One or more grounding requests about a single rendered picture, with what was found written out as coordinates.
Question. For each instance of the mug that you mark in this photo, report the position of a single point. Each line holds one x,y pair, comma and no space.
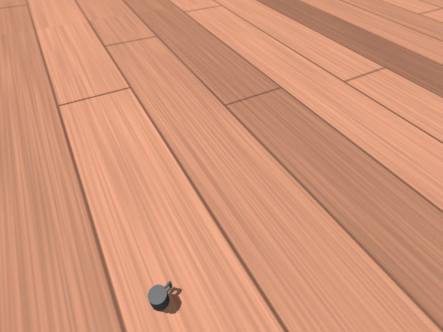
158,296

